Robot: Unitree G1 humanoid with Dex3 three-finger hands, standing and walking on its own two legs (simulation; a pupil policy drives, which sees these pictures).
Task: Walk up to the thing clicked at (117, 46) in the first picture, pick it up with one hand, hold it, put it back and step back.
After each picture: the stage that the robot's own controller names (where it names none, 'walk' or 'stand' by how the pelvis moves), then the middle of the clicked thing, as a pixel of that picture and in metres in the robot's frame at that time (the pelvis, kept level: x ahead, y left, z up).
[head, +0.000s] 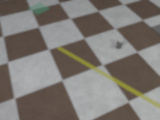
stand; (119, 43) +1.29 -0.43 -0.72
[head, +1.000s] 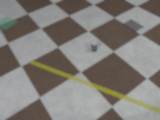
walk; (94, 46) +1.24 -0.04 -0.70
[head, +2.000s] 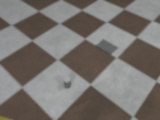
walk; (67, 82) +0.78 +0.16 -0.70
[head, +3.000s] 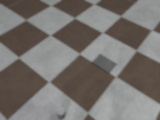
walk; (60, 113) +0.48 +0.15 -0.70
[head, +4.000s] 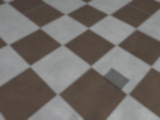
stand; out of the picture +0.38 +0.12 -0.72
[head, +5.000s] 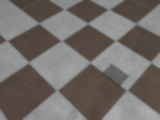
stand; out of the picture +0.38 +0.12 -0.72
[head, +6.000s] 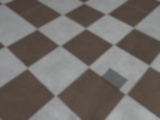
stand; out of the picture +0.36 +0.14 -0.73
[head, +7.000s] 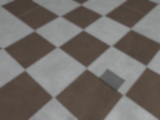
stand; out of the picture +0.36 +0.14 -0.73
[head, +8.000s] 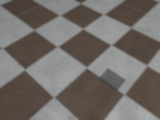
stand; out of the picture +0.35 +0.14 -0.73
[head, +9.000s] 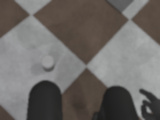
go down; (48, 63) +0.43 +0.17 -0.39
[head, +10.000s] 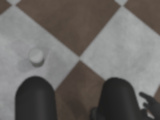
go down; (36, 58) +0.43 +0.20 -0.32
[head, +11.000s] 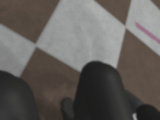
close in; out of the picture +0.42 +0.25 -0.22
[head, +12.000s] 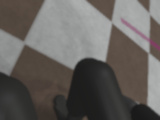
close; out of the picture +0.42 +0.25 -0.22
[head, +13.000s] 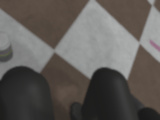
lift; (2, 47) +0.43 +0.25 -0.24
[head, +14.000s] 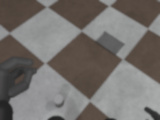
close; (58, 100) +0.41 +0.14 -0.56
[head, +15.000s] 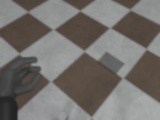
hold; (62, 117) +0.38 +0.13 -0.66
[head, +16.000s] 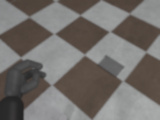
hold; out of the picture +0.38 +0.14 -0.68
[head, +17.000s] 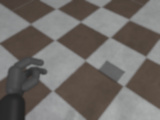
stand; out of the picture +0.38 +0.14 -0.68
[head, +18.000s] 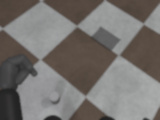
crouch; (54, 97) +0.41 +0.14 -0.57
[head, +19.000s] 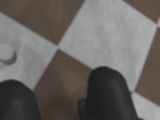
lower; (6, 54) +0.44 +0.22 -0.26
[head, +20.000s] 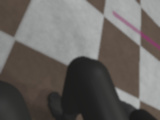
lower; out of the picture +0.42 +0.25 -0.22
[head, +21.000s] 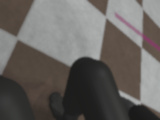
lower; out of the picture +0.42 +0.26 -0.22
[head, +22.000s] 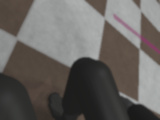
lower; out of the picture +0.42 +0.26 -0.22
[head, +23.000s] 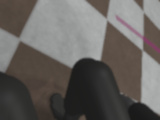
lower; out of the picture +0.42 +0.26 -0.22
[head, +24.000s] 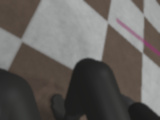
open; out of the picture +0.42 +0.26 -0.22
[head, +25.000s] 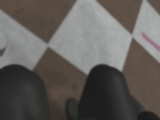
stand; out of the picture +0.43 +0.24 -0.24
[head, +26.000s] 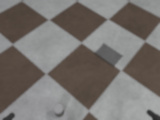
stand; (58, 110) +0.40 +0.13 -0.61
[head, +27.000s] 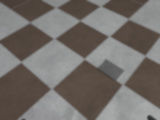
stand; out of the picture +0.40 +0.14 -0.67
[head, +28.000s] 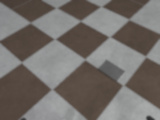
stand; out of the picture +0.39 +0.13 -0.67
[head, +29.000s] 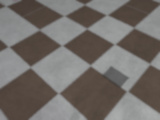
stand; out of the picture +0.41 +0.12 -0.72
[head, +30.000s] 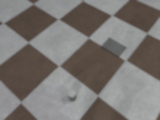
walk; (72, 95) +0.52 +0.11 -0.71
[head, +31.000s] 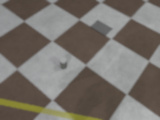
walk; (63, 63) +0.85 +0.13 -0.70
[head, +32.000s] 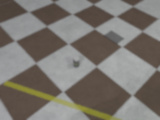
stand; (76, 61) +1.04 +0.07 -0.70
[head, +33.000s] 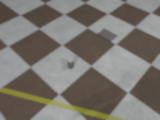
stand; (70, 63) +1.02 +0.12 -0.73
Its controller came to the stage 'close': yes
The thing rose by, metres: 0.01
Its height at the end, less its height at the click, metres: +0.00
